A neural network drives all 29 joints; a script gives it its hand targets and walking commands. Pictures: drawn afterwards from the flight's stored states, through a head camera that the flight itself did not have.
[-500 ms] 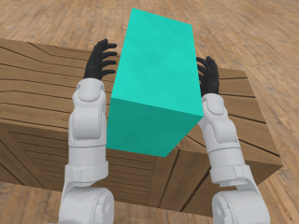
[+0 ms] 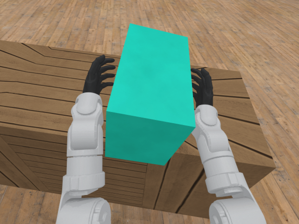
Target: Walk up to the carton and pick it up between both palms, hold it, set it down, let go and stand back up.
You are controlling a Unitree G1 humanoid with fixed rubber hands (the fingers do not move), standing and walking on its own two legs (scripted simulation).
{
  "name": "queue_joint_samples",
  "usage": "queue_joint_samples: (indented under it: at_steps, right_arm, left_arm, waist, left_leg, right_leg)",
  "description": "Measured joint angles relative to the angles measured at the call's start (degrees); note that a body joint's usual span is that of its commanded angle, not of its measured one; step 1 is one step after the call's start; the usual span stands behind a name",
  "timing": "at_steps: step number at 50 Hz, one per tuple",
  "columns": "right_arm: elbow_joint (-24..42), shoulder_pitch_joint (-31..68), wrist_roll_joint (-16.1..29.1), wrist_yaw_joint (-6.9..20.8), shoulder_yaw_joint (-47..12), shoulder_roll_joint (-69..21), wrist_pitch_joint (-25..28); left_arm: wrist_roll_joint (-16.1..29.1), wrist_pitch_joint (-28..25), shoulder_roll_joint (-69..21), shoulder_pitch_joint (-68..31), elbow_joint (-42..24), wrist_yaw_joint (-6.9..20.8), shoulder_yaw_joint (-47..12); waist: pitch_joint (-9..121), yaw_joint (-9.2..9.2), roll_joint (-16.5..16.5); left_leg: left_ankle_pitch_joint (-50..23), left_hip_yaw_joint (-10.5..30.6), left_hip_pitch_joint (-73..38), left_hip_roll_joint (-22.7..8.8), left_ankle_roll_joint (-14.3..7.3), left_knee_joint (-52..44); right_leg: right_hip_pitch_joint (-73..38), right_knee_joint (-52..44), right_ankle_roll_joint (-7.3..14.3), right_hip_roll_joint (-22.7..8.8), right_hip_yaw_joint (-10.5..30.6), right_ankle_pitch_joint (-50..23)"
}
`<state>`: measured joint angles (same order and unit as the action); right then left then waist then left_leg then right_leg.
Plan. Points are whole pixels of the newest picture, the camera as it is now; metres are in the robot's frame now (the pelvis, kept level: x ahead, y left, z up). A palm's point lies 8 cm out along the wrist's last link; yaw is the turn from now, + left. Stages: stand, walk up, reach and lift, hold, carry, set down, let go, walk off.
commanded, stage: set down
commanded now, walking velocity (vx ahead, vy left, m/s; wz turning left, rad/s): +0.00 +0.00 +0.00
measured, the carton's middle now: (147, 95) +0.44 -0.03 +0.12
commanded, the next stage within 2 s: none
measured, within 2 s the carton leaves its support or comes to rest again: neither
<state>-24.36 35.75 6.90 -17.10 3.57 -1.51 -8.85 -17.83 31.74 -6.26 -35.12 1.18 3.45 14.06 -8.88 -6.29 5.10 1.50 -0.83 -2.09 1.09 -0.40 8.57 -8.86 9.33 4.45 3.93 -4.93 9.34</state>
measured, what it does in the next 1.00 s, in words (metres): stands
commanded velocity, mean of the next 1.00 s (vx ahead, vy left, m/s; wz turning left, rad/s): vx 0.00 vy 0.00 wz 0.00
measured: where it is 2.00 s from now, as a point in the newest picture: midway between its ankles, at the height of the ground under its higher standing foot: outside the picture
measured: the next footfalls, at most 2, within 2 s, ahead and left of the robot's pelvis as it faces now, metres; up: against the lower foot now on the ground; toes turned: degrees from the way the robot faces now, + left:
none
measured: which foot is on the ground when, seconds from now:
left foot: down 0.00-1.00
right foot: down 0.00-1.00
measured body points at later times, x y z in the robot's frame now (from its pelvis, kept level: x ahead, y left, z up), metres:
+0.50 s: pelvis +0.00 +0.01 +0.00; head +0.00 +0.03 +0.45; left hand +0.42 +0.09 +0.18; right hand +0.40 -0.18 +0.16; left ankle +0.05 +0.12 -0.75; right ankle -0.03 -0.05 -0.75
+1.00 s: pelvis +0.00 +0.01 +0.00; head +0.01 +0.01 +0.45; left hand +0.43 +0.06 +0.15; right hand +0.40 -0.21 +0.15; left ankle +0.05 +0.12 -0.75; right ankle -0.03 -0.05 -0.75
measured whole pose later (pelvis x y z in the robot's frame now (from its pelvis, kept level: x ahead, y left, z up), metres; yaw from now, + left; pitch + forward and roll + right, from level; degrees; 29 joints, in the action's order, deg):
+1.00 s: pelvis +0.00 +0.01 +0.00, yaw -1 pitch -3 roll +1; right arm -47.5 47.3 -7.5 -7.5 19.8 -0.4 -2.5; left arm -19.4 18.4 -9.4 -43.0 28.9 -3.4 20.4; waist -3.5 -8.2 1.9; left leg 0.5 -0.8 3.5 1.2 -0.7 7.4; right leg -2.2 9.2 4.2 3.8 -4.3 8.3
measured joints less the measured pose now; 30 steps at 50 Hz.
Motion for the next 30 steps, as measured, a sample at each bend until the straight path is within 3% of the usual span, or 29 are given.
queue_joint_samples:
  at_steps: [14,30]
  right_arm:
    - [-9.28,4.2,-5.55,4.09,6.37,0.09,3.8]
    - [-17.19,7.99,-9.4,7.71,11.19,0.54,5.31]
  left_arm:
    - [-0.14,-5.25,-0.48,-3.9,11.22,-3.26,0.44]
    - [-1.61,-7.86,-2.07,-5.17,18.27,-5.54,2.45]
  waist:
    - [2.22,-0.46,-0.75]
    - [3.19,-1.45,-2.0]
  left_leg:
    - [-0.63,0.0,2.71,0.23,-0.36,-0.31]
    - [-0.17,0.07,2.85,0.71,-0.85,-0.42]
  right_leg:
    - [3.05,0.2,0.14,-0.28,-0.06,-0.47]
    - [2.88,-0.79,-0.33,-0.72,0.04,-0.64]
